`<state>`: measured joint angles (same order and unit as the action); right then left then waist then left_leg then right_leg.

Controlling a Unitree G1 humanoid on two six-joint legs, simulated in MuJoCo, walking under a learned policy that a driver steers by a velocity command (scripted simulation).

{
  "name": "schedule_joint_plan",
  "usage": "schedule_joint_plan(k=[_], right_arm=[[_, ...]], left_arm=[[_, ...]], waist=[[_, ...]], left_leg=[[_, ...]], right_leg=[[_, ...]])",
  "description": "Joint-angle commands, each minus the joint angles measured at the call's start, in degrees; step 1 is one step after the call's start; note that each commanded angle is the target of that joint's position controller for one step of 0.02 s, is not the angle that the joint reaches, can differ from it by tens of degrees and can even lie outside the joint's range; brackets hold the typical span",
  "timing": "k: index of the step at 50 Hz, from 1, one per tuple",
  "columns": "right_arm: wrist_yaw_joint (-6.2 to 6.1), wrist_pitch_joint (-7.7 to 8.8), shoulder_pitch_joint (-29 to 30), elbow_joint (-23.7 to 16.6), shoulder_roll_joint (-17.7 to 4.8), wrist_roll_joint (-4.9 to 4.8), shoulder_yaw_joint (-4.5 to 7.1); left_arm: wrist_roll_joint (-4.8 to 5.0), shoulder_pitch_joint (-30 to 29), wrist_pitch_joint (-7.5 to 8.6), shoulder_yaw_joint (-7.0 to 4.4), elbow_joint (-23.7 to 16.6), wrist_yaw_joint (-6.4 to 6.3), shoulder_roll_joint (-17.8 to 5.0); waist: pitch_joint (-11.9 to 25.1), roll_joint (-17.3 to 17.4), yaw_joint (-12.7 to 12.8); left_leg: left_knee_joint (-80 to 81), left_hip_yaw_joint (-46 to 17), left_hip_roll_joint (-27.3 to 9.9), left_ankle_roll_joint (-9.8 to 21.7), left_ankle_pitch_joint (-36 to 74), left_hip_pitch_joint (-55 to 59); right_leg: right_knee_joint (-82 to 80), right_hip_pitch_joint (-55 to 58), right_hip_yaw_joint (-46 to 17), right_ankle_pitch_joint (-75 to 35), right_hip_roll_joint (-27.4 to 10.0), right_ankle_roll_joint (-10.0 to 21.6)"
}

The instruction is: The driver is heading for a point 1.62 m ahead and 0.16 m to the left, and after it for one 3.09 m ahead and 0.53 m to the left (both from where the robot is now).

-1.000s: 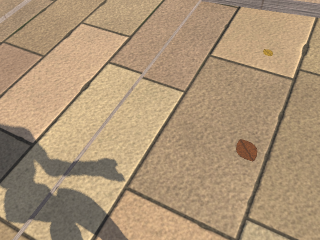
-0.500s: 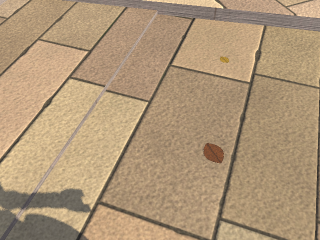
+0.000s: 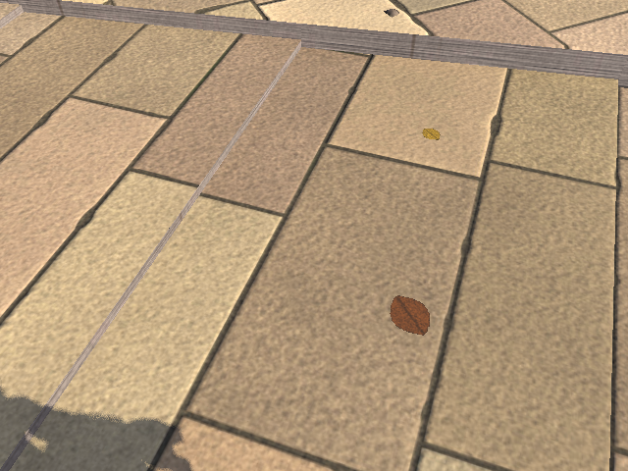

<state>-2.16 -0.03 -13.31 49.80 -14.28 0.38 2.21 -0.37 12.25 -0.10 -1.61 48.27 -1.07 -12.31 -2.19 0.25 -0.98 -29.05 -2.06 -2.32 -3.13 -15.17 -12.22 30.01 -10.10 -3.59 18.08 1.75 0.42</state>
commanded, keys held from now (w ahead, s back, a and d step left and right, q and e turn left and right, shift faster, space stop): no key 0.54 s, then w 0.46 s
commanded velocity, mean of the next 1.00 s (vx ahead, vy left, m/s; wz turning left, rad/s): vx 0.13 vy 0.00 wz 0.00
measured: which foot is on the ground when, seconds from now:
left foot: down 0.00-1.00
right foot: down 0.00-0.78, up 0.80-1.00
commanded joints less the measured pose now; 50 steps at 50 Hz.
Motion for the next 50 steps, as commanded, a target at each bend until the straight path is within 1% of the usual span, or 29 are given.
schedule_joint_plan(k=[1,14,27,28,29,30,31,32,33,34,35,36,37,38,39,40,41,42,43,44,45,46,47,48,50], right_arm=[[-0.43,0.49,-0.50,-1.49,-6.12,-0.08,1.33],[-0.88,0.14,-1.92,4.29,-5.29,-0.24,0.93],[-0.91,0.13,-3.40,8.47,-4.07,-0.32,0.14],[-0.92,0.07,-4.48,9.25,-3.33,-0.33,-0.07],[-1.01,-0.03,-4.63,9.56,-3.28,-0.66,-0.03],[-1.11,0.01,-4.19,9.33,-3.61,-0.91,0.09],[-1.10,0.36,-3.30,8.77,-3.70,-0.94,0.08],[-0.88,1.10,-2.37,8.09,-2.95,-1.00,-0.13],[-0.43,2.12,-1.82,7.63,-1.64,-1.14,-0.42],[0.16,3.14,-1.97,7.38,-0.56,-1.39,-0.64],[0.75,4.02,-1.94,7.19,-0.62,-1.64,-0.63],[1.27,4.74,-3.32,7.38,-0.56,-2.02,-0.57],[1.59,5.22,-6.80,8.51,-0.12,-2.26,-0.56],[1.69,5.46,-11.88,10.53,-0.67,-2.06,-0.18],[1.66,5.67,-18.58,12.53,-4.51,-1.52,0.98],[2.44,6.11,-25.55,13.60,-12.23,-1.53,2.85],[2.75,6.75,-23.22,12.87,-9.96,-0.32,1.77],[2.74,7.18,-18.71,11.38,-6.68,-0.42,0.89],[2.97,7.34,-16.37,10.33,-5.33,-0.65,0.51],[3.13,7.13,-15.12,9.85,-4.94,-0.85,0.25],[3.09,6.72,-15.29,9.83,-3.24,-0.73,-0.35],[2.91,6.20,-16.69,10.18,-2.03,-0.50,-0.76],[2.59,5.75,-18.03,10.39,-1.89,-0.37,-0.90],[2.15,5.34,-18.62,10.29,-2.38,-0.32,-0.90],[1.29,4.84,-17.85,9.42,-4.26,-0.14,-0.72]], left_arm=[[0.12,0.31,0.69,-1.45,-1.25,-0.22,-6.21],[0.35,1.83,0.54,-1.12,5.54,-0.69,-6.16],[0.44,3.78,0.29,-0.50,9.92,-1.02,-5.47],[0.47,4.86,0.20,-0.37,10.66,-1.09,-5.01],[0.85,5.27,0.01,-0.63,10.91,-1.26,-5.71],[1.18,5.37,-0.08,-1.02,10.71,-1.39,-6.99],[1.33,5.58,0.11,-1.21,10.33,-1.42,-7.66],[1.54,6.61,0.63,-1.44,10.23,-1.31,-8.47],[1.86,8.16,1.31,-1.88,10.42,-1.10,-9.68],[2.03,8.89,1.88,-2.37,10.59,-0.90,-10.93],[2.18,8.33,2.25,-2.53,10.30,-0.76,-11.03],[2.25,6.12,2.49,-2.35,9.48,-0.59,-10.48],[2.47,2.86,2.55,-2.07,8.38,-0.38,-9.77],[2.58,-0.29,2.58,-1.70,7.11,-0.24,-8.65],[2.24,-2.46,3.09,-0.88,5.84,-0.15,-5.58],[2.00,-3.71,4.28,-0.54,3.28,-0.43,-3.63],[2.80,-3.46,5.36,-0.99,2.89,-0.31,-5.55],[3.30,-1.89,6.09,-1.06,3.48,0.30,-5.89],[3.06,-0.71,6.59,-1.03,4.48,0.79,-5.53],[2.64,-1.68,6.94,-1.49,4.37,1.01,-6.33],[2.08,-3.40,7.06,-2.01,3.93,1.31,-7.17],[1.90,-4.10,6.98,-2.06,3.69,1.75,-6.51],[1.81,-4.88,6.74,-1.82,3.43,2.14,-5.14],[1.74,-6.57,6.45,-1.50,2.76,2.40,-3.98],[1.69,-12.39,6.17,-0.59,0.25,2.62,-2.08]], waist=[[1.40,-0.77,0.19],[0.16,-0.46,0.35],[-0.78,-0.21,0.61],[0.53,-0.56,0.65],[-0.27,-1.29,0.86],[-2.33,-2.42,1.17],[-5.05,-3.39,1.59],[-6.89,-5.17,2.14],[-7.49,-7.98,2.66],[-7.30,-11.14,2.61],[-7.91,-11.39,2.22],[-8.41,-10.81,0.53],[-8.50,-10.00,-2.05],[-8.10,-7.22,-4.50],[-5.79,2.37,-6.37],[-2.96,17.95,-7.73],[-3.69,14.38,-5.42],[-6.57,8.81,-2.93],[-6.03,6.09,-2.03],[-6.04,4.23,-1.65],[-5.47,4.26,-1.82],[-4.42,5.42,-2.08],[-3.65,5.72,-2.30],[-3.61,5.40,-2.53],[-4.89,4.50,-3.13]], left_leg=[[3.04,0.11,-0.19,0.38,9.74,2.06],[3.87,0.68,0.38,0.89,9.52,2.25],[4.29,1.06,0.92,1.36,8.36,1.60],[4.07,2.02,1.78,1.48,2.86,2.04],[2.40,3.51,3.31,2.00,-6.00,0.73],[0.60,4.24,4.26,2.77,-14.72,-2.09],[-0.87,4.01,4.34,3.57,-19.51,-5.55],[-3.20,3.99,4.21,4.08,-19.49,-8.57],[-7.23,4.91,4.38,4.10,-15.70,-10.87],[-11.99,5.40,4.12,4.42,-11.39,-11.90],[-14.20,3.99,2.74,5.44,-10.13,-11.02],[-11.92,3.67,2.13,6.72,-10.60,-8.41],[-4.96,4.08,2.30,7.92,-10.30,-2.01],[1.96,3.07,2.72,8.29,-7.48,6.30],[8.11,-8.47,-3.58,9.87,-10.14,13.81],[18.63,-32.10,-15.95,16.73,-16.49,19.45],[21.18,-41.51,-20.46,19.64,-17.20,18.10],[20.02,-35.85,-19.41,18.63,-13.40,17.30],[19.76,-28.71,-16.40,16.67,-9.57,17.67],[20.12,-23.49,-14.83,15.05,-3.82,18.43],[20.51,-18.08,-12.73,13.49,3.84,18.38],[20.60,-14.05,-11.08,12.74,10.05,18.53],[20.54,-11.22,-10.09,12.64,14.59,18.68],[20.79,-9.16,-9.53,12.82,16.92,18.01],[22.25,-6.29,-8.62,12.99,16.81,13.52]], right_leg=[[-6.22,-2.25,-2.76,-12.35,-3.00,1.10],[-6.84,-2.33,-1.37,-12.00,-2.15,0.57],[-7.25,-2.91,-0.39,-10.27,-1.65,0.18],[-7.76,-2.45,0.02,-4.18,-1.17,0.40],[-8.06,-3.41,-0.02,6.69,-0.68,1.34],[-8.83,-5.63,-1.47,17.75,-1.29,2.76],[-10.53,-7.81,-4.13,25.23,-3.03,4.23],[-12.56,-8.21,-8.19,29.02,-5.81,5.91],[-15.08,-6.95,-13.52,30.89,-9.47,7.92],[-17.64,-5.99,-19.34,31.77,-13.59,10.20],[-19.04,-8.04,-22.80,30.83,-16.00,11.77],[-18.73,-10.14,-22.22,28.76,-16.10,11.62],[-16.64,-13.47,-18.37,25.71,-14.01,9.90],[-11.48,-17.54,-12.69,20.13,-10.01,7.38],[3.07,-23.02,-3.69,11.01,-3.90,3.81],[21.41,-30.97,4.18,9.96,2.14,0.81],[32.79,-35.45,-1.03,13.52,0.13,1.58],[38.10,-38.49,-2.32,9.16,-2.84,2.86],[38.59,-38.97,-1.60,3.94,-4.70,3.87],[36.57,-39.87,-0.56,-0.20,-6.17,4.24],[33.81,-38.51,0.46,-3.14,-7.32,4.07],[31.43,-36.86,1.84,-4.77,-7.48,3.53],[29.07,-36.02,3.21,-6.08,-7.21,2.76],[25.94,-35.47,4.22,-7.46,-6.85,1.90],[16.44,-32.28,5.53,-11.47,-5.78,0.45]])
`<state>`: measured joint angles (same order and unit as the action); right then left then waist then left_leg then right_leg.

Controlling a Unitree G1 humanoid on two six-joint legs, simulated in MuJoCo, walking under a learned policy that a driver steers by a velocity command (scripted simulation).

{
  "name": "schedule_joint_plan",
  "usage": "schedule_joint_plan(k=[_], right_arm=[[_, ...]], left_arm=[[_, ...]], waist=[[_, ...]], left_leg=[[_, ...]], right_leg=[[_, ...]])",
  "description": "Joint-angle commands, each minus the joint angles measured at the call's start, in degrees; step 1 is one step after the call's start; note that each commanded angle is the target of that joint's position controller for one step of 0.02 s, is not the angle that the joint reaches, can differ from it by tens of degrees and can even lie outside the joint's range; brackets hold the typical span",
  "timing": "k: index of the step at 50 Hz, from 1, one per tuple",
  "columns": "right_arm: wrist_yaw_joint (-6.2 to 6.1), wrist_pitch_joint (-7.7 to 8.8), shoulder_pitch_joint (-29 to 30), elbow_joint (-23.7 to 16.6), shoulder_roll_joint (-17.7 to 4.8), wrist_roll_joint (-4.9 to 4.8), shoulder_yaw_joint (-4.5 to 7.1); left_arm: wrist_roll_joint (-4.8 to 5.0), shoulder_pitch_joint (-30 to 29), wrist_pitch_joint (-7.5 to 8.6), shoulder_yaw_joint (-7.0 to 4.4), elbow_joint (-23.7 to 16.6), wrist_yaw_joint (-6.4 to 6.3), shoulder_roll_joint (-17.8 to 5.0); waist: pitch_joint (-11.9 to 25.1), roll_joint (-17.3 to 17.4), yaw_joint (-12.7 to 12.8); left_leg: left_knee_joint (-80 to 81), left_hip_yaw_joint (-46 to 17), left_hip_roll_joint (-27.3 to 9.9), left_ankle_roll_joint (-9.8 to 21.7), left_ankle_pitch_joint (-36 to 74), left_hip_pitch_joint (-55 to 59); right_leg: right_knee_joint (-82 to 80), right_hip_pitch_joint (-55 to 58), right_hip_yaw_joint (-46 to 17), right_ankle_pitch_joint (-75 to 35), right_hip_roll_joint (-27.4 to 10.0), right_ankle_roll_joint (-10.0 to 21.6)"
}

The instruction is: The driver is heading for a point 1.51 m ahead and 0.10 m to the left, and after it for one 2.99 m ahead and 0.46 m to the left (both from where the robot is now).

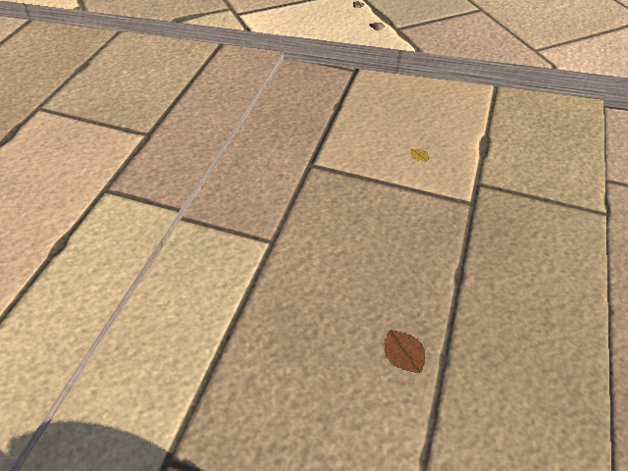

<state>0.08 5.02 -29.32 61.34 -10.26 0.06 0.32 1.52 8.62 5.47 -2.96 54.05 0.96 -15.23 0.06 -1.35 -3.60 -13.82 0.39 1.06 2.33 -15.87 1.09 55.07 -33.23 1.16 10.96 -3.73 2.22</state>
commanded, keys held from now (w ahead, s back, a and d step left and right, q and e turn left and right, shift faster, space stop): w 0.42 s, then no key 0.58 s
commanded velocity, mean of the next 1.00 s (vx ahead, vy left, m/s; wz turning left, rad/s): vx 0.30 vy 0.00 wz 0.00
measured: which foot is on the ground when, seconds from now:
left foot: down 0.00-0.24, up 0.26-0.66, down 0.68-1.00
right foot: up 0.00-0.20, down 0.22-0.70, up 0.72-0.98, down 1.00-1.00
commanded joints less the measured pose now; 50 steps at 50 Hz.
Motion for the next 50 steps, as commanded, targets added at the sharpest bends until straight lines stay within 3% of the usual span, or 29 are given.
schedule_joint_plan(k=[1,4,7,9,10,11,12,13,14,15,16,17,19,21,23,26,29,32,34,35,36,37,38,40,41,44,47,49,50], right_arm=[[-1.27,-0.30,-1.75,-2.45,-9.30,0.18,1.34],[-1.59,-0.10,-2.92,-2.13,-11.19,-0.56,2.07],[-1.59,-0.33,-1.94,-2.04,-11.55,-1.14,2.72],[-1.48,-1.03,-0.26,-2.68,-12.66,-0.59,3.24],[-1.39,-1.56,0.44,-3.24,-12.14,-0.13,3.06],[-1.24,-1.69,0.99,-4.73,-11.10,0.61,2.37],[-0.55,-0.56,-6.17,-5.59,-1.93,0.25,0.01],[-0.22,1.28,-3.47,-5.10,-5.30,-1.08,0.68],[-0.03,2.30,2.70,-7.46,-9.50,-2.95,2.02],[-0.37,2.72,6.39,-8.28,-10.36,-3.00,2.20],[-0.90,2.50,8.08,-8.39,-10.27,-2.19,2.78],[-1.11,1.75,6.64,-8.24,-9.12,-1.69,2.98],[-1.13,0.30,5.37,-8.08,-7.08,-1.35,2.99],[-1.29,-0.35,8.96,-9.87,-7.56,-0.86,3.29],[-1.45,-0.30,14.56,-12.11,-8.22,-0.17,3.50],[-0.77,0.33,20.64,-13.73,-5.92,0.19,2.54],[-0.05,0.17,24.84,-14.79,-6.59,-0.27,2.34],[0.56,0.34,24.48,-15.38,-9.31,0.21,2.96],[0.44,0.79,17.58,-12.84,-12.06,0.95,4.16],[0.12,0.91,13.20,-12.01,-15.63,1.63,4.90],[-0.03,0.13,11.71,-11.42,-15.89,2.12,4.45],[0.33,-0.57,10.49,-11.17,-10.31,1.18,3.11],[0.72,-0.80,13.79,-11.65,-9.75,0.38,2.61],[0.59,-1.13,22.04,-12.95,-9.55,0.62,2.18],[0.34,-1.26,24.47,-13.19,-9.80,1.07,2.22],[-0.15,-2.05,25.53,-12.64,-9.88,1.78,2.33],[-0.76,-2.62,25.85,-11.81,-10.02,0.53,2.28],[-0.90,-2.97,23.74,-10.37,-8.92,0.05,1.89],[-0.85,-3.06,22.69,-9.78,-8.67,0.27,1.79]], left_arm=[[-0.13,-11.44,0.57,1.14,-6.63,0.73,1.23],[0.29,-15.38,0.34,1.28,-8.69,1.19,-0.50],[0.33,-15.45,0.59,0.64,-9.88,1.64,-3.15],[0.27,-8.16,0.73,-0.95,-8.34,1.47,-6.17],[0.54,1.33,0.51,-2.36,-5.41,1.08,-8.31],[0.21,11.88,0.15,-3.50,-2.97,0.46,-11.45],[-0.97,18.17,-0.19,-4.42,-1.28,0.58,-16.17],[-0.75,15.55,-0.05,-2.78,-1.34,0.91,-11.02],[-0.56,9.31,0.29,-1.83,-2.01,0.93,-8.13],[-0.65,3.77,0.62,-1.24,-3.30,1.07,-6.39],[-1.20,0.70,0.86,-0.77,-3.72,1.41,-4.71],[-1.83,-0.41,1.22,-0.43,-3.46,1.58,-3.66],[-1.64,0.64,1.47,-0.17,-2.13,1.64,-2.85],[-1.54,2.61,1.71,-0.38,-0.92,0.96,-4.58],[-1.90,4.30,1.51,-0.42,-0.22,0.06,-5.96],[-1.98,6.47,0.65,-0.21,0.40,-0.86,-6.67],[-1.38,10.01,-0.23,-0.16,2.16,-1.31,-7.65],[-0.92,9.11,-1.48,-0.34,2.90,-1.76,-7.90],[-0.94,8.10,-2.13,-0.27,2.68,-1.91,-7.38],[-2.00,10.71,-2.03,0.28,2.29,-1.91,-6.10],[-2.54,21.64,-1.81,2.42,4.80,-1.38,1.29],[-1.53,20.90,-2.20,2.15,5.85,-1.19,-1.09],[-0.61,16.74,-2.83,0.96,4.84,-1.25,-5.54],[-0.57,10.65,-4.78,0.38,3.89,-2.54,-5.34],[-0.96,10.16,-5.76,0.27,3.69,-3.14,-4.78],[-1.43,11.06,-6.71,0.70,4.73,-3.99,-2.25],[-1.84,11.05,-6.87,0.66,5.80,-3.66,-1.82],[-2.97,9.91,-6.89,0.59,5.74,-3.25,-2.44],[-3.23,9.04,-6.79,0.58,5.07,-3.28,-3.60]], waist=[[-7.68,6.37,-0.95],[-9.10,8.00,-0.87],[-8.50,7.64,1.58],[-2.25,8.99,6.26],[3.58,8.70,10.74],[10.63,5.20,14.74],[20.71,-11.64,10.74],[18.99,-10.52,11.39],[8.46,-8.31,9.27],[3.86,-2.79,7.23],[1.30,-0.05,5.27],[1.09,-1.89,3.09],[0.14,-3.11,1.60],[-2.21,-2.60,1.51],[-4.23,-1.02,2.27],[-2.94,-1.37,4.12],[-1.23,-1.80,5.81],[0.40,-2.41,4.13],[3.98,-0.68,0.73],[9.61,4.07,0.46],[17.69,15.57,4.45],[21.16,14.11,2.42],[16.04,9.79,2.61],[7.03,5.27,4.33],[5.32,6.72,5.58],[5.08,8.93,6.24],[5.42,8.16,6.87],[2.76,6.68,6.78],[0.36,5.17,5.98]], left_leg=[[7.94,-7.64,-11.57,7.52,16.58,-2.43],[9.83,-6.74,-13.13,7.89,15.53,-4.78],[6.61,-5.62,-15.53,6.50,24.26,0.67],[-3.85,-3.40,-15.14,4.90,45.29,2.84],[-14.88,-1.65,-12.82,3.49,50.93,0.31],[-31.16,-0.75,-10.36,1.81,38.68,-11.75],[-54.52,-0.47,1.18,-2.07,0.56,-32.07],[-63.11,-8.89,1.33,-0.59,-15.14,-38.39],[-65.51,-7.69,-1.94,0.66,-11.41,-43.42],[-63.13,-6.35,-5.28,1.11,-5.51,-41.02],[-59.87,-5.39,-7.36,1.04,-1.68,-38.14],[-57.29,-5.80,-9.18,0.94,0.63,-34.00],[-54.17,-4.86,-9.92,0.37,1.26,-31.26],[-49.90,-4.04,-10.53,-0.76,4.18,-34.38],[-42.37,-3.24,-10.23,-2.37,8.93,-37.57],[-26.94,-0.11,-6.92,-2.62,18.88,-31.58],[-20.24,-0.15,-4.58,-2.46,23.48,-28.29],[-16.01,-2.06,-3.90,-0.35,19.07,-26.57],[-10.17,-0.79,-2.49,1.62,25.15,-16.52],[-12.53,-6.04,-8.75,3.76,48.87,-5.38],[-15.63,-19.14,-21.30,14.26,62.05,12.12],[-12.39,-24.92,-23.29,16.98,54.92,10.74],[-9.74,-22.38,-20.93,14.69,42.63,4.08],[-4.61,-17.61,-17.42,11.15,23.58,-9.01],[-2.37,-15.70,-15.69,9.63,16.66,-14.21],[0.09,-11.42,-12.50,9.10,8.58,-20.43],[0.44,-9.71,-11.25,7.92,-3.30,-22.69],[0.81,-8.67,-9.23,4.15,-13.85,-25.66],[-0.39,-7.81,-7.86,1.95,-15.78,-26.22]], right_leg=[[-13.21,-6.23,1.56,-6.76,0.60,-1.78],[-20.09,-0.50,1.85,-10.77,1.75,-1.51],[-24.01,1.86,0.59,-10.17,2.05,0.96],[-23.62,12.73,2.31,-7.73,4.94,3.20],[-23.95,24.47,3.09,-7.35,6.35,4.82],[-23.15,41.60,-6.17,-3.42,-1.55,7.94],[-31.21,59.01,-36.24,14.05,-17.03,17.76],[-40.53,55.94,-47.36,18.40,-17.66,17.00],[-41.24,47.01,-38.14,15.66,-16.09,13.83],[-42.25,37.40,-29.41,7.24,-14.06,12.21],[-43.63,29.94,-22.78,0.76,-11.49,10.84],[-45.00,25.29,-18.13,-2.67,-9.50,10.23],[-47.33,20.76,-13.52,-5.47,-7.56,10.87],[-49.37,18.96,-11.15,-6.79,-7.37,11.73],[-48.82,19.40,-8.72,-19.26,-7.34,11.81],[-45.97,19.15,-1.96,-31.12,-3.79,9.05],[-43.59,23.77,-2.43,-30.43,-5.08,8.47],[-37.66,29.93,-4.75,-30.72,-7.49,6.87],[-28.05,30.77,-4.16,-31.33,-4.31,4.31],[-17.99,26.23,-2.00,-21.08,-0.34,1.85],[-2.37,12.01,-0.68,10.69,5.31,-1.80],[5.37,9.68,-4.68,28.39,5.92,-3.34],[8.64,7.92,-6.48,28.55,4.01,-3.56],[5.40,6.93,-5.27,23.36,1.09,-4.60],[1.34,9.97,-5.30,20.11,-0.17,-4.91],[-9.41,17.77,-2.72,15.46,1.11,-5.24],[-20.61,24.13,-1.02,3.51,1.86,-4.02],[-26.81,26.81,-1.31,-0.94,1.43,-2.10],[-30.10,25.51,-3.85,0.54,-1.05,-0.69]])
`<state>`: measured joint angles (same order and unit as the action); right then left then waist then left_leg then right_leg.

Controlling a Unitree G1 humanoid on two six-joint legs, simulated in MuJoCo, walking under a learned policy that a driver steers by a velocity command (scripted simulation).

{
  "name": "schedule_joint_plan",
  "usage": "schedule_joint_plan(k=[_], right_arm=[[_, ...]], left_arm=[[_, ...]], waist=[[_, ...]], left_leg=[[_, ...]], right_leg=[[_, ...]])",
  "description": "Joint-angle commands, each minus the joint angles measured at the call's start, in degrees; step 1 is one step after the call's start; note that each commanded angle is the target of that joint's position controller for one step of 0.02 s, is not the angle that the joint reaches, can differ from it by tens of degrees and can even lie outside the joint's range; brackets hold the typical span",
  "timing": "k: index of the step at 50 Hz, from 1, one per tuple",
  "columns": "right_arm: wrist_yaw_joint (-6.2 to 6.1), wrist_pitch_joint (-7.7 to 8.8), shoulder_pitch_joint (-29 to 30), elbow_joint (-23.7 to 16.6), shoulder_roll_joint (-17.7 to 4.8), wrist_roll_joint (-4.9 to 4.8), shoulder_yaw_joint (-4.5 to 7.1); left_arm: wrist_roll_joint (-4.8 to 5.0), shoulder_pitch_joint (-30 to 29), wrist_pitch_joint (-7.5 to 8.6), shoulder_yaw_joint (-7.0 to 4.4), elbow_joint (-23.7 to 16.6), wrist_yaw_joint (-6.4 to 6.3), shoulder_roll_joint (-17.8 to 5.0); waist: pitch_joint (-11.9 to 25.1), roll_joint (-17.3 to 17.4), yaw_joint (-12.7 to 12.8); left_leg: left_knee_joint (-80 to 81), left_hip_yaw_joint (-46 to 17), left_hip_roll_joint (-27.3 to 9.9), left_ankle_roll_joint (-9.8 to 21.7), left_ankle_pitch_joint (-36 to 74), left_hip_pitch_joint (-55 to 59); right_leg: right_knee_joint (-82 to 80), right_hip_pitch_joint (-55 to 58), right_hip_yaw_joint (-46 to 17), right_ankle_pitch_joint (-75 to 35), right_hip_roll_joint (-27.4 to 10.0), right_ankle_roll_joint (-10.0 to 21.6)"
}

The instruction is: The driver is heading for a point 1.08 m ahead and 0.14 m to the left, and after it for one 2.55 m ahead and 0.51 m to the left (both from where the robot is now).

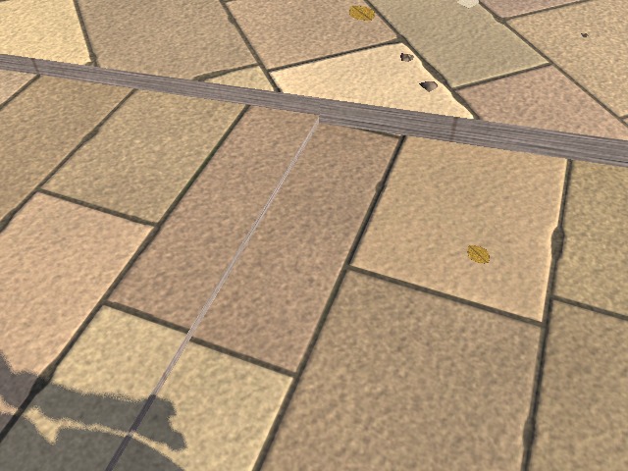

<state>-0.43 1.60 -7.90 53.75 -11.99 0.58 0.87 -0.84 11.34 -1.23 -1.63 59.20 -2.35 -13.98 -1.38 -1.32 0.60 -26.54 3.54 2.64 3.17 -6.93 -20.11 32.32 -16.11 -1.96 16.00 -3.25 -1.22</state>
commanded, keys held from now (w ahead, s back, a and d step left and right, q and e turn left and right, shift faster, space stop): no key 0.92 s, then w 0.08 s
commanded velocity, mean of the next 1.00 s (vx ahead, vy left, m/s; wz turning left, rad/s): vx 0.02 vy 0.00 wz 0.00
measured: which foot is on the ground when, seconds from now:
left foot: down 0.00-1.00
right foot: down 0.00-1.00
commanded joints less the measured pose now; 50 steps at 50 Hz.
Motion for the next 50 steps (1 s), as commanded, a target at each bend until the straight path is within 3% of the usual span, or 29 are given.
schedule_joint_plan(k=[1,2,4,7,15,23,46,47,48,50], right_arm=[[-0.45,0.13,-0.02,-2.33,-7.32,-0.11,1.62],[-0.76,-0.01,0.52,-2.13,-7.07,0.17,1.57],[-1.17,-0.14,-0.57,-1.40,-6.27,-0.03,1.56],[-1.16,-0.18,-1.78,-0.07,-6.22,0.08,1.67],[-1.01,-0.66,-1.84,1.99,-6.23,-0.51,1.80],[-1.58,-1.48,-2.16,4.02,-6.48,-0.69,1.97],[-2.12,-1.98,-2.51,8.16,-5.18,-0.66,2.10],[-2.14,-2.04,-3.52,8.83,-4.59,-0.66,1.98],[-2.21,-2.12,-3.83,9.06,-4.95,-0.98,2.19],[-2.19,-1.57,-2.75,8.37,-5.40,-1.24,2.48]], left_arm=[[0.08,5.28,0.11,-1.50,0.25,-0.05,-8.33],[0.53,4.45,0.71,-1.42,0.59,0.11,-7.19],[0.20,2.69,2.01,-0.98,0.79,0.19,-5.25],[0.64,3.28,3.19,-0.83,1.27,0.29,-4.67],[0.87,5.78,2.77,-0.56,2.42,0.23,-4.46],[0.84,6.06,2.30,-0.40,2.78,0.24,-3.55],[0.68,8.82,2.27,-0.14,3.68,-0.16,-1.68],[0.77,10.23,2.20,-0.11,4.34,-0.21,-1.28],[1.14,10.73,2.05,-0.46,4.39,-0.36,-2.13],[1.69,10.87,2.17,-1.23,3.16,-0.63,-4.20]], waist=[[-0.81,-0.02,-0.71],[-1.79,-2.36,-0.37],[-1.14,-4.50,-1.44],[0.43,-2.69,-1.23],[2.25,0.72,-0.20],[1.48,1.09,-0.40],[-1.32,1.14,-0.81],[-0.11,0.93,-0.73],[-1.13,0.19,-0.63],[-5.61,-1.67,0.16]], left_leg=[[11.26,-7.68,-6.17,-0.54,-21.97,-2.51],[8.14,-5.78,-4.76,-1.40,-17.27,2.69],[4.56,-4.92,-4.50,-0.83,-9.71,8.11],[2.80,-4.32,-4.33,-0.10,-2.72,9.19],[0.63,-4.04,-4.58,-0.32,7.58,10.60],[0.20,-4.23,-4.81,-0.66,9.09,11.57],[1.84,-4.48,-4.77,-1.34,2.43,10.91],[1.61,-3.61,-3.92,-1.30,-4.12,11.28],[0.10,-2.28,-2.50,-1.06,-13.88,9.74],[-3.27,-1.32,-1.30,-0.29,-27.80,2.23]], right_leg=[[-7.66,1.96,-1.01,3.71,-1.52,4.21],[-10.05,-3.67,-1.50,9.09,-1.10,4.35],[-12.53,-6.18,-1.90,7.44,-1.26,2.84],[-11.25,-3.00,-1.41,0.82,-0.91,2.06],[-8.61,1.79,-0.07,-10.00,0.04,2.38],[-8.89,2.68,0.64,-12.03,0.65,2.33],[-11.27,1.12,1.45,-4.15,1.51,2.25],[-11.74,1.53,1.84,2.07,1.93,2.60],[-11.94,0.47,1.48,10.97,2.14,3.69],[-14.20,-2.02,-3.15,27.03,-0.64,6.99]])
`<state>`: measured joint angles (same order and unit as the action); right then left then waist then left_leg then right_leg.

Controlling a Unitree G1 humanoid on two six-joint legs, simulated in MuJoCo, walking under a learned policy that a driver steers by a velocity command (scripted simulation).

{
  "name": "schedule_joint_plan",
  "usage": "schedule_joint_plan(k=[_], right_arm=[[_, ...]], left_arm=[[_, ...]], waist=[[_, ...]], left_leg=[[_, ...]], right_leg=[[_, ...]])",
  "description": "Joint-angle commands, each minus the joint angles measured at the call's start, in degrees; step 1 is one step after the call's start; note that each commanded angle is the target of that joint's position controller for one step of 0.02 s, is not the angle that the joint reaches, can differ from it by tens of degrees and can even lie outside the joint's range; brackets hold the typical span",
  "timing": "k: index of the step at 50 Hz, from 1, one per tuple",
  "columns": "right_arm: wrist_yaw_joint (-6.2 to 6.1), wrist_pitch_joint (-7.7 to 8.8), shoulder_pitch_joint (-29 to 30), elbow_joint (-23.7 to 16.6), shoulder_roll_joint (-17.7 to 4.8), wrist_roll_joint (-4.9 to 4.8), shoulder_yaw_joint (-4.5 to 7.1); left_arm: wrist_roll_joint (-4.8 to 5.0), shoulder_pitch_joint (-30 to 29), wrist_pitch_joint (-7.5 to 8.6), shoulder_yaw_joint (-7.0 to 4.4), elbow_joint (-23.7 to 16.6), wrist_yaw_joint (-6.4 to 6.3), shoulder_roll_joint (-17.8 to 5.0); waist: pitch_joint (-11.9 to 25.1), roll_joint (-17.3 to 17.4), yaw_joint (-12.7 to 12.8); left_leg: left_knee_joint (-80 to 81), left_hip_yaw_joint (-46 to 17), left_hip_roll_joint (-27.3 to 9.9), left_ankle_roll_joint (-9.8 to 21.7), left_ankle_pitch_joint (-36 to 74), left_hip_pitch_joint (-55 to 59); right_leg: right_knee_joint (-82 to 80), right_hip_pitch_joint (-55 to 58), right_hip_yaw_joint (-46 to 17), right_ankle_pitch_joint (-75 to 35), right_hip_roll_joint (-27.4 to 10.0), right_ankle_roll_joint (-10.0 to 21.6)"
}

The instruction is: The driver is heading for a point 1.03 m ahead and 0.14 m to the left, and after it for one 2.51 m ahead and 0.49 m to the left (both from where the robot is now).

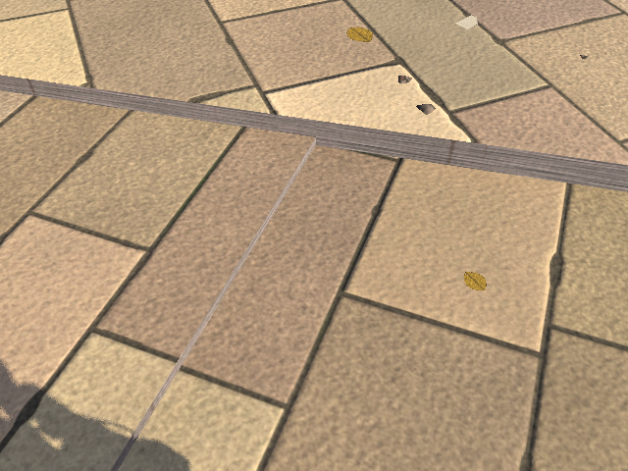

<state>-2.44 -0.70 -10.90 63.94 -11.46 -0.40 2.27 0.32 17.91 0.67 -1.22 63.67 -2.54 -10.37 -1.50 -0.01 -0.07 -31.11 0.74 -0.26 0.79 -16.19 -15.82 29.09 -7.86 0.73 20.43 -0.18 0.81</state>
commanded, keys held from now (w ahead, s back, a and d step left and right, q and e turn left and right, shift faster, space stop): w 0.80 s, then w+q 0.20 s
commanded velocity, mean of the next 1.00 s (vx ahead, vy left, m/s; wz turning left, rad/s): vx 0.41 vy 0.00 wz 0.04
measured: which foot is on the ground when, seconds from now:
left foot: down 0.00-0.70, up 0.72-1.00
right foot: down 0.00-0.20, up 0.22-0.66, down 0.68-1.00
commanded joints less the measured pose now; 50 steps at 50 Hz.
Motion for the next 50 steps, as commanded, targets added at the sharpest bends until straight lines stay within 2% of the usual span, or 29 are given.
schedule_joint_plan(k=[1,3,4,6,8,9,10,11,12,13,14,16,17,20,23,28,31,32,33,34,35,36,37,38,39,41,43,46,50], right_arm=[[0.10,1.58,1.99,-2.81,-5.11,-0.36,0.94],[1.22,3.63,4.41,-4.38,-3.05,-0.81,0.50],[1.75,4.39,4.51,-4.80,-3.44,-1.09,0.63],[2.45,5.63,3.23,-5.20,-3.77,-1.81,0.72],[2.60,6.11,-4.71,-1.71,-4.13,-1.74,1.58],[2.57,5.93,-11.03,0.55,-5.39,-1.27,2.48],[2.30,6.04,-19.53,2.03,-9.80,-1.00,3.88],[2.97,6.58,-25.99,2.61,-14.34,-0.84,4.45],[3.01,7.44,-21.00,1.68,-9.79,-0.08,2.63],[3.13,7.94,-15.84,-0.21,-7.28,-0.12,1.79],[3.51,8.09,-12.42,-1.50,-6.49,0.02,1.23],[3.76,7.56,-11.13,-2.22,-4.69,0.31,0.23],[3.51,7.21,-12.73,-1.95,-4.30,0.44,-0.01],[2.30,6.58,-15.66,-1.75,-6.61,0.63,0.06],[1.45,6.14,-15.90,-2.72,-7.88,0.76,0.19],[1.17,5.93,-19.52,-1.89,-8.37,-0.30,0.83],[1.11,5.38,-17.87,-2.44,-9.97,-0.21,1.65],[1.11,5.00,-17.08,-2.74,-10.79,0.02,1.98],[1.17,4.51,-15.95,-3.17,-10.52,0.29,1.88],[1.35,4.44,-14.85,-4.47,-9.55,0.73,1.28],[2.31,5.57,-22.66,-5.39,-0.70,0.58,-1.11],[2.82,7.59,-20.45,-4.46,-2.87,-0.87,-0.68],[2.91,8.61,-13.62,-7.15,-7.35,-2.51,0.66],[2.44,8.97,-9.37,-8.47,-8.43,-2.64,0.84],[1.80,8.60,-7.76,-8.51,-8.38,-1.83,1.41],[1.31,6.60,-11.30,-7.75,-5.65,-1.20,1.70],[1.14,5.12,-11.23,-7.96,-4.31,-1.41,1.72],[1.11,4.53,-4.38,-10.70,-5.93,-0.90,2.33],[2.31,5.28,2.17,-13.00,-5.47,-0.73,2.27]], left_arm=[[0.87,6.05,0.81,-2.05,-1.41,-0.41,-8.91],[1.38,7.31,2.09,-3.40,-1.47,-0.17,-12.11],[1.07,6.53,2.61,-3.39,-2.06,-0.04,-11.46],[1.41,3.95,3.39,-3.18,-3.35,0.53,-10.09],[1.79,1.07,3.09,-3.15,-4.47,1.08,-10.02],[1.57,0.04,3.25,-3.09,-5.22,1.21,-10.19],[1.32,-1.92,3.72,-2.29,-6.66,1.39,-7.42],[1.36,-1.93,4.83,-1.47,-8.86,1.19,-3.77],[2.32,-2.99,5.64,-2.07,-9.26,1.47,-5.94],[2.91,-3.42,6.14,-2.13,-9.43,2.02,-6.40],[2.52,-3.66,6.43,-2.34,-9.14,2.14,-6.60],[1.57,-4.74,6.19,-3.43,-9.22,2.26,-8.02],[1.50,-4.74,5.80,-3.52,-9.11,2.55,-7.41],[1.04,-10.00,4.75,-3.08,-11.27,2.83,-5.16],[1.02,-18.72,4.77,-2.15,-14.68,3.23,-3.96],[1.58,-26.47,5.12,-1.63,-17.93,4.73,-5.08],[1.52,-24.06,5.67,-2.56,-18.40,5.43,-7.72],[1.50,-19.42,5.68,-3.49,-17.38,5.29,-9.54],[1.62,-9.72,5.50,-4.89,-14.51,4.93,-11.91],[1.28,1.15,5.17,-6.06,-11.80,4.36,-14.87],[-0.18,8.53,5.02,-7.15,-10.03,4.21,-20.41],[-0.17,7.91,4.87,-5.61,-9.63,4.27,-15.76],[0.45,1.20,5.21,-4.63,-10.36,4.35,-12.90],[0.48,-4.96,5.52,-3.75,-11.87,4.44,-10.39],[-0.06,-8.58,5.90,-3.09,-12.17,4.81,-8.35],[-0.81,-10.16,6.38,-2.49,-11.30,5.25,-6.22],[-0.87,-8.01,6.64,-2.74,-9.80,4.72,-7.44],[-1.26,-4.78,6.79,-3.21,-8.45,3.20,-9.79],[-1.11,-2.91,6.64,-3.10,-8.46,2.02,-10.62]], waist=[[-7.26,-4.87,1.87],[-9.72,-10.61,2.66],[-10.29,-9.89,2.14],[-10.27,-8.45,0.20],[-6.89,-6.37,-3.58],[-4.10,-4.55,-5.89],[-1.14,7.12,-8.97],[2.88,19.86,-9.62],[0.03,11.17,-6.29],[-3.05,7.01,-4.19],[-3.61,3.91,-2.83],[-4.12,3.59,-1.54],[-3.67,4.41,-1.50],[-4.57,3.53,-1.92],[-6.21,3.70,-3.42],[-8.18,4.36,-4.14],[-4.30,5.85,-0.64],[-0.40,7.36,2.13],[5.22,7.68,7.03],[12.10,5.90,11.47],[23.52,-9.96,7.32],[26.01,-10.61,8.17],[14.66,-9.33,6.59],[8.80,-4.12,4.54],[5.12,-0.90,2.24],[3.60,-3.57,-1.47],[1.36,-4.20,-2.15],[-1.33,-3.15,-1.10],[-1.71,-2.39,0.60]], left_leg=[[-2.02,1.92,1.69,2.13,-17.58,-6.16],[-13.46,2.47,0.13,2.41,-7.53,-12.73],[-16.33,0.98,-1.60,3.31,-8.62,-15.32],[-10.52,0.47,-2.98,4.79,-11.21,-14.07],[1.48,5.40,1.36,4.16,-2.11,4.35],[2.29,3.95,1.93,3.81,1.01,13.60],[10.52,-12.75,-8.20,7.67,-5.10,22.21],[21.00,-38.80,-20.76,15.68,-9.06,29.05],[21.16,-41.24,-23.00,16.27,-11.72,25.82],[20.76,-34.11,-21.20,14.31,-10.16,22.72],[21.40,-27.29,-18.57,12.31,-6.46,20.12],[22.58,-16.78,-14.11,9.39,4.96,16.63],[22.67,-13.41,-12.67,8.94,10.49,16.39],[23.92,-9.20,-12.10,9.82,18.94,15.73],[25.77,-5.82,-10.84,9.47,18.90,12.39],[25.80,-3.56,-13.15,9.24,20.27,16.55],[18.64,-2.09,-14.74,7.69,38.40,22.30],[12.66,-1.39,-14.58,7.04,49.52,23.15],[1.56,0.35,-12.49,5.69,55.74,20.57],[-14.19,1.14,-10.19,3.94,44.89,8.30],[-39.39,0.46,1.00,0.07,7.03,-14.56],[-48.71,-9.04,3.23,1.25,-14.69,-21.20],[-51.34,-8.14,-0.53,2.47,-11.99,-26.91],[-48.83,-6.39,-3.96,3.03,-6.10,-25.42],[-45.05,-5.29,-6.24,2.98,-2.22,-22.21],[-39.89,-5.77,-8.87,3.12,0.84,-15.15],[-36.95,-5.22,-9.49,2.61,2.12,-15.46],[-29.62,-6.73,-9.56,1.42,10.36,-23.22],[-15.81,-5.51,-7.10,1.41,22.40,-24.29]], right_leg=[[-13.53,-9.42,-10.88,26.53,-7.18,7.05],[-19.90,-6.53,-24.34,27.72,-17.44,12.38],[-20.45,-5.61,-26.30,24.88,-19.39,13.38],[-17.98,-4.06,-22.13,16.64,-17.86,11.39],[-12.12,-11.03,-12.48,8.68,-11.29,7.74],[-5.53,-15.19,-8.69,-0.55,-8.31,6.31],[14.20,-23.24,-0.40,-7.05,-1.91,2.53],[32.34,-34.45,0.45,8.73,3.94,0.69],[42.67,-39.29,-5.91,9.60,0.28,2.13],[45.22,-41.48,-6.70,3.86,-2.57,3.82],[43.56,-40.54,-5.76,-1.84,-4.91,4.66],[37.21,-36.74,-4.07,-8.12,-7.28,4.45],[35.13,-35.34,-2.94,-9.25,-7.32,3.82],[27.65,-37.11,-0.73,-13.06,-6.99,1.27],[14.30,-34.25,0.93,-19.71,-5.32,0.20],[3.97,-31.00,1.67,-23.00,-3.39,1.98],[1.55,-24.39,2.57,-18.84,-1.00,4.66],[2.23,-17.61,3.85,-17.13,1.02,5.78],[2.00,-5.37,4.90,-16.88,2.88,7.41],[3.73,12.71,-2.41,-15.56,-3.46,10.25],[-1.46,34.95,-32.63,-2.30,-20.28,20.63],[-12.62,34.16,-47.10,2.77,-22.57,20.71],[-13.75,25.21,-37.69,1.80,-20.35,16.89],[-15.04,14.39,-28.46,-4.23,-18.35,14.81],[-16.62,5.12,-21.63,-10.17,-16.01,13.39],[-19.65,-3.82,-13.61,-12.46,-12.64,11.83],[-22.25,-7.54,-9.07,-14.22,-12.12,12.24],[-24.12,-5.69,-5.36,-16.64,-12.49,12.14],[-24.32,-1.73,1.20,-20.76,-11.38,9.68]])
Velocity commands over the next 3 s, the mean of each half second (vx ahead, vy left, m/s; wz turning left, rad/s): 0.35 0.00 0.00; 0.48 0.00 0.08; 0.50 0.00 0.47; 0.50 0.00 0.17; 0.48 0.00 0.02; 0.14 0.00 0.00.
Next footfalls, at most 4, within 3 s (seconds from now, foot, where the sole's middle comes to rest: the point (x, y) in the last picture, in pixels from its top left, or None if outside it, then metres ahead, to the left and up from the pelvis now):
0.68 right None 0.47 -0.10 -0.77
1.24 left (266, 367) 0.77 0.15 -0.77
1.74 right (312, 256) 1.11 0.04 -0.77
2.28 left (200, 198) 1.30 0.37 -0.74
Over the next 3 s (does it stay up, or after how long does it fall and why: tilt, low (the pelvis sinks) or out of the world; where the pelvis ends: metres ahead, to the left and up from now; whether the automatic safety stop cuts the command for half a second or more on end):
stays up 1.39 0.27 0.03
